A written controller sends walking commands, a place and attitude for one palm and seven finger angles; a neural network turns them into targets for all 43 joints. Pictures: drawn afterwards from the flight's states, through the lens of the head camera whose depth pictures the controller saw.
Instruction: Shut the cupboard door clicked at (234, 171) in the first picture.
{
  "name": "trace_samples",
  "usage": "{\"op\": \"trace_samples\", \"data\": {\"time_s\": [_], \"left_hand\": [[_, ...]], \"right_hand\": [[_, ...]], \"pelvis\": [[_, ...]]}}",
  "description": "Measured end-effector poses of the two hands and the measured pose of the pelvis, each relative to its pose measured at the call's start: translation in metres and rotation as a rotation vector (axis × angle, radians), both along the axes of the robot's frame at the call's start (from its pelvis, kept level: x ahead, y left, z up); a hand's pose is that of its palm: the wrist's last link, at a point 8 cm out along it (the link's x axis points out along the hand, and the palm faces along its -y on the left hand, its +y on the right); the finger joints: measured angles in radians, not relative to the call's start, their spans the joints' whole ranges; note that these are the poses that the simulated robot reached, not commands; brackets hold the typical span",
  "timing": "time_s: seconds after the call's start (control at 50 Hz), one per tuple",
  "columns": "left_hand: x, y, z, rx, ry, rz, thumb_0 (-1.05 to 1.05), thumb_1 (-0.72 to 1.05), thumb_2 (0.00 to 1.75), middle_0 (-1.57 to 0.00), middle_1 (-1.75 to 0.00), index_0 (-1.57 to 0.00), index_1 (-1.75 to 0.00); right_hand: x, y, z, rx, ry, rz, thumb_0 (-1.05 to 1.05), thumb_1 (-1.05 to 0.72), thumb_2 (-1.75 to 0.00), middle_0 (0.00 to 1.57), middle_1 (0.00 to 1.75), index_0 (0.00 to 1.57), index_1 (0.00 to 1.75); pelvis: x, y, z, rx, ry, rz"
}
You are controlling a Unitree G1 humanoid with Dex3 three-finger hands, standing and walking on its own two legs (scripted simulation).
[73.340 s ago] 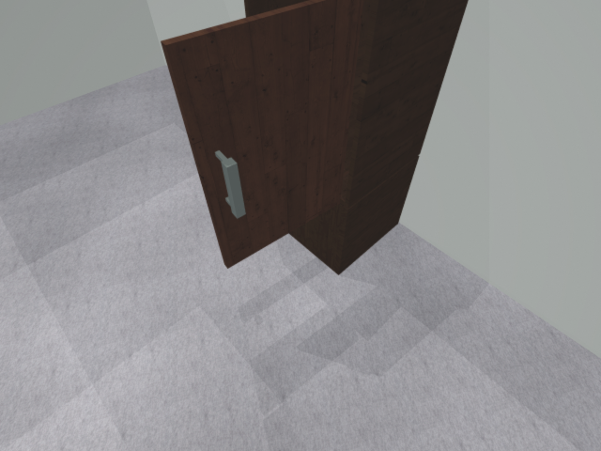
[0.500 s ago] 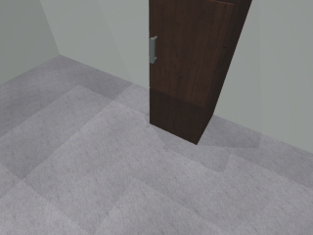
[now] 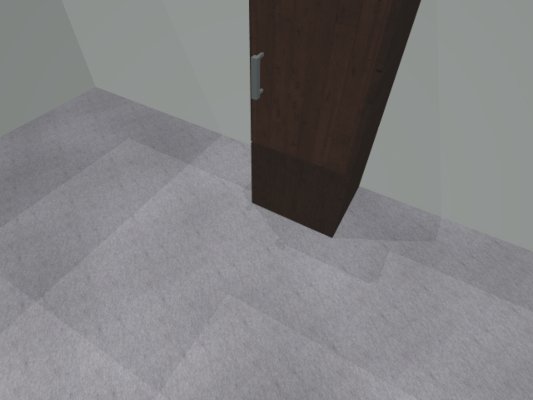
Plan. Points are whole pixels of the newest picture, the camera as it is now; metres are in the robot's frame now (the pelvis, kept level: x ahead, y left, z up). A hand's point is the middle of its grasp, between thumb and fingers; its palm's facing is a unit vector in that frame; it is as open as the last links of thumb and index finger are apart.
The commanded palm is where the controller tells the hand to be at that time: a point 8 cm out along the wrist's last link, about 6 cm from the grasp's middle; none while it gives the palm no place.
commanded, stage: look to check the result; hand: left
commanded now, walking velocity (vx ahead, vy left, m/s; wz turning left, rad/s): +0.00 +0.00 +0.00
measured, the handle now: (258, 76) +1.09 +0.08 -0.05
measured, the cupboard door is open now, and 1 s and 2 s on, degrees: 1 1 1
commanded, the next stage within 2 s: stand and wait in 0.18 s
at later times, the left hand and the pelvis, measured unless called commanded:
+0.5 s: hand out of the picture -0.02 +0.17 -0.18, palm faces +0.02 -0.98 -0.17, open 7.4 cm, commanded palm none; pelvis +0.00 +0.01 +0.00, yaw -1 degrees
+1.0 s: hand out of the picture +0.01 +0.17 -0.18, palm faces +0.01 -0.98 -0.20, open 7.4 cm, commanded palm none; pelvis +0.01 +0.00 +0.00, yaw +0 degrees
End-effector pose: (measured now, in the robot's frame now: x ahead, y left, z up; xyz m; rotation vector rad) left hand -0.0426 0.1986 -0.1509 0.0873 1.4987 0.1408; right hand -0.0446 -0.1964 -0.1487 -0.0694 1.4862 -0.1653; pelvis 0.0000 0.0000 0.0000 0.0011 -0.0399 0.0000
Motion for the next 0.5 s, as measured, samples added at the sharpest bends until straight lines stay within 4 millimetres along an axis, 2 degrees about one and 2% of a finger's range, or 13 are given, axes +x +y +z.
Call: {"op": "trace_samples", "data": {"time_s": [0.22,0.5], "left_hand": [[0.006,0.006,0.000,0.003,-0.019,-0.012,0.00,0.91,0.90,-0.20,-0.29,-0.20,-0.29],[0.017,0.018,0.003,0.031,-0.032,-0.028,0.00,0.91,0.90,-0.20,-0.29,-0.20,-0.29]], "right_hand": [[0.011,-0.001,0.001,-0.013,-0.039,0.003,0.01,-0.90,-0.90,0.20,0.30,0.20,0.30],[0.009,-0.005,0.001,-0.018,-0.030,0.002,0.01,-0.90,-0.90,0.20,0.30,0.20,0.30]], "pelvis": [[-0.001,0.004,0.000,0.001,0.002,-0.006],[-0.001,0.005,0.000,0.004,0.004,-0.009]]}}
